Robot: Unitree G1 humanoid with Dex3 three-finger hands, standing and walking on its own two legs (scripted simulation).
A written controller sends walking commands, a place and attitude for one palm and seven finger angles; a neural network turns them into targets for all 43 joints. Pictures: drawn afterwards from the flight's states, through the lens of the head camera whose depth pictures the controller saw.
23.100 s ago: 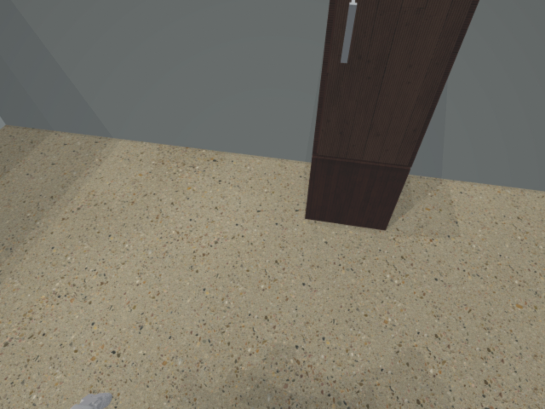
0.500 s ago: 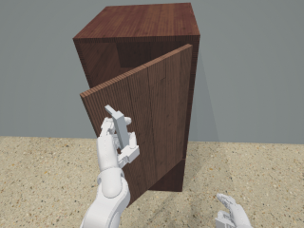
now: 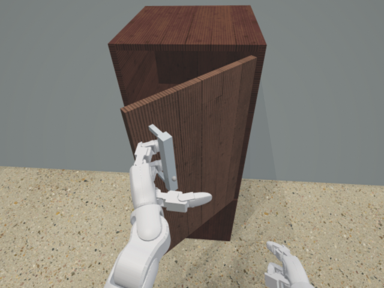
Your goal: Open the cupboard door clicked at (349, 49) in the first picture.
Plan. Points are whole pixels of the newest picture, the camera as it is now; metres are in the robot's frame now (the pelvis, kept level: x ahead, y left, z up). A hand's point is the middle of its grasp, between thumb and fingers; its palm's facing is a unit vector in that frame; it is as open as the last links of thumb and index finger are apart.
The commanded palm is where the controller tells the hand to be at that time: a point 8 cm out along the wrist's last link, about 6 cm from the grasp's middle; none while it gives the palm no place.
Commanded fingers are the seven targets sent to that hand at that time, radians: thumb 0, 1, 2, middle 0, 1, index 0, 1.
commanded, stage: open thumb and fingers to let go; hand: left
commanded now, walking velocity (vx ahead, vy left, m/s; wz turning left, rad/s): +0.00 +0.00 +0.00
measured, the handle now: (163, 159) +0.33 +0.09 +0.13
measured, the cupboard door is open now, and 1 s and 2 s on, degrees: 44 47 47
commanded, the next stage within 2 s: slide the hand sideways off the handle in 0.24 s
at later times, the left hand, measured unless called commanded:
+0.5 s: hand (175, 189) +0.26 +0.06 +0.13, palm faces -0.01 -1.00 -0.10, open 16.3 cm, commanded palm +0.24 +0.08 +0.13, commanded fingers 0.00 -0.50 0.30 -0.15 -0.30 -0.15 -0.30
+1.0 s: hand (158, 210) +0.22 +0.08 +0.13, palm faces -0.05 -1.00 -0.02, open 16.3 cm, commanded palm +0.19 +0.13 +0.13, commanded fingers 0.00 -0.50 0.30 -0.15 -0.30 -0.15 -0.30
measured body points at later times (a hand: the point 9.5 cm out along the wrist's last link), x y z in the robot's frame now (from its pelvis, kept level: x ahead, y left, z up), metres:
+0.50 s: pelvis -0.02 +0.01 +0.00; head -0.05 -0.01 +0.45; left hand +0.26 +0.11 +0.14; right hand +0.17 -0.19 -0.09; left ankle +0.01 +0.14 -0.73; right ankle -0.01 -0.11 -0.73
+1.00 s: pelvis -0.01 +0.00 +0.00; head -0.04 -0.01 +0.45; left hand +0.22 +0.14 +0.13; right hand +0.19 -0.20 -0.06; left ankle +0.01 +0.14 -0.73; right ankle -0.01 -0.11 -0.73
